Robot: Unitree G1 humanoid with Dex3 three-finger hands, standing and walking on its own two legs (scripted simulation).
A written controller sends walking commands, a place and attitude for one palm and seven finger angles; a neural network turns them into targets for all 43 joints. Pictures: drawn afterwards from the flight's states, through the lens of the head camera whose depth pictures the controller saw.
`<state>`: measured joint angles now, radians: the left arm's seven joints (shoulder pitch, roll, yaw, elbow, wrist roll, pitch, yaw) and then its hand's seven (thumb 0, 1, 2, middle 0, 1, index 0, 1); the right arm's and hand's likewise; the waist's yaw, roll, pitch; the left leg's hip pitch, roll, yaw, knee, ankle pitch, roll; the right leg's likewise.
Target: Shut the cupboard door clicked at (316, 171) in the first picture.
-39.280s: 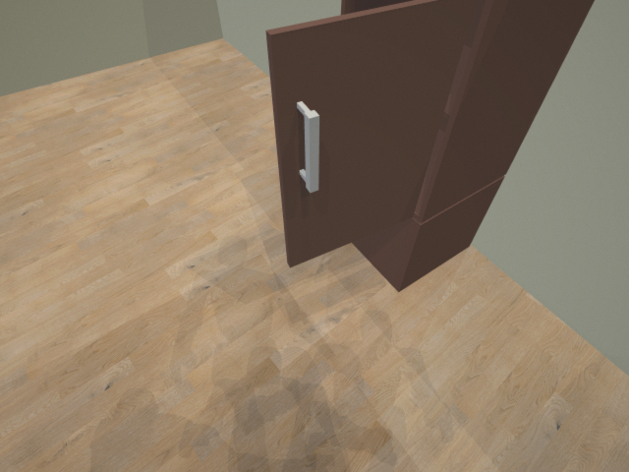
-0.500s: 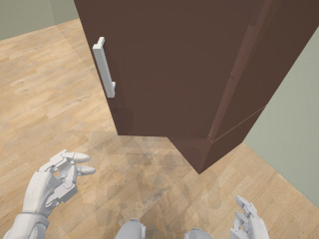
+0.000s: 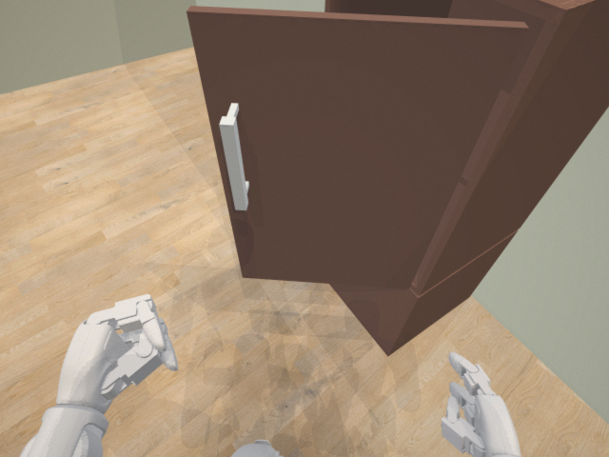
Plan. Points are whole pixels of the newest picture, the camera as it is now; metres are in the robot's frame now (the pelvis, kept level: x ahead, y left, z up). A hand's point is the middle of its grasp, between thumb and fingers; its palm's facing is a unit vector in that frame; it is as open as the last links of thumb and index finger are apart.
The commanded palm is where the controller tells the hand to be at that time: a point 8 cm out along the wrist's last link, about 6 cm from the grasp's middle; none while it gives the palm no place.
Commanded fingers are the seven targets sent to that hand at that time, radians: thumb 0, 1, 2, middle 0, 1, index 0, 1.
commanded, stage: raise the hand and make a fist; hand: left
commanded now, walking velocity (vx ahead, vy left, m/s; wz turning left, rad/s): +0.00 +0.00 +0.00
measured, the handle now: (237, 160) +0.52 +0.15 +0.10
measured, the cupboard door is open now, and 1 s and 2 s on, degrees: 52 52 52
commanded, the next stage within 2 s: bring the fist close to the handle in 0.68 s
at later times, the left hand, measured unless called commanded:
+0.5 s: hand (165, 333) +0.23 +0.18 +0.10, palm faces +0.01 -1.00 -0.04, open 3.1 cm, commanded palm +0.20 +0.23 +0.10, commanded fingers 0.00 0.90 0.90 -1.30 -1.50 -1.30 -1.50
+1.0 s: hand (190, 307) +0.26 +0.16 +0.10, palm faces +0.01 -1.00 -0.04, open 3.1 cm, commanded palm +0.25 +0.21 +0.10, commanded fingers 0.00 0.90 0.90 -1.30 -1.50 -1.30 -1.50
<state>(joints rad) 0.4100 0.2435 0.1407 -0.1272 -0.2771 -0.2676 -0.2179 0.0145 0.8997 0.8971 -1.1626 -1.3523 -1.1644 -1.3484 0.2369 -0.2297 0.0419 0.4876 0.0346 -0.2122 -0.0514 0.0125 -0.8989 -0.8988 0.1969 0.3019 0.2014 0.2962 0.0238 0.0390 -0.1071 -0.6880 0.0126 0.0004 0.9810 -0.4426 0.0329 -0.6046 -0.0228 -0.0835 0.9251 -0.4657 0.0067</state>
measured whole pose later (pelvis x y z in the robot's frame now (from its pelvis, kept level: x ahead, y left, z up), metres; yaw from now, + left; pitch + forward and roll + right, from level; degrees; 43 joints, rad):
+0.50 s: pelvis +0.00 -0.01 +0.02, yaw +0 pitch +5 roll -1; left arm 0.34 0.25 0.17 -0.07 -0.29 -0.20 -0.23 0.01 0.90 0.90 -1.30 -1.50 -1.30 -1.50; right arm 0.29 -0.26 0.04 0.55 0.05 -0.22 -0.05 0.01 -0.90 -0.90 0.20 0.30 0.20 0.30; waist 0.01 0.05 -0.08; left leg -0.56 0.01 0.01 0.85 -0.39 0.02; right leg -0.49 -0.02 -0.07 0.82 -0.42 -0.01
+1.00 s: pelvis +0.00 -0.02 +0.01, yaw +0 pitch +6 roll -1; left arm 0.18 0.24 0.15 0.05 -0.27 -0.23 -0.22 0.01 0.90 0.90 -1.30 -1.50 -1.30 -1.50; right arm 0.25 -0.26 0.04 0.58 0.05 -0.24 -0.06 0.01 -0.90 -0.90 0.20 0.30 0.20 0.30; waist 0.02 0.06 -0.08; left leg -0.58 0.02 0.00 0.86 -0.39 0.00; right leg -0.52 -0.02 -0.09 0.85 -0.44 -0.02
